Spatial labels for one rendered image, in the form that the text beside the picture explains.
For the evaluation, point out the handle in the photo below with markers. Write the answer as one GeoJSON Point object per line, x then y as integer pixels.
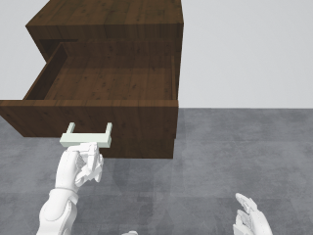
{"type": "Point", "coordinates": [75, 139]}

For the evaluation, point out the left robot hand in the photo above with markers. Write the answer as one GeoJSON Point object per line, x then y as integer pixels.
{"type": "Point", "coordinates": [85, 157]}

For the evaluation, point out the drawer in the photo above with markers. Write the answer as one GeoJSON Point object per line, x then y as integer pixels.
{"type": "Point", "coordinates": [130, 84]}

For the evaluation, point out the robot left forearm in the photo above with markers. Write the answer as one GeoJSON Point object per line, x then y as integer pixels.
{"type": "Point", "coordinates": [58, 213]}

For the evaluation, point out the right robot hand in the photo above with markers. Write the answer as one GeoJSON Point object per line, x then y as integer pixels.
{"type": "Point", "coordinates": [255, 223]}

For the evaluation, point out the cabinet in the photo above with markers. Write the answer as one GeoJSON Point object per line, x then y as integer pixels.
{"type": "Point", "coordinates": [109, 21]}

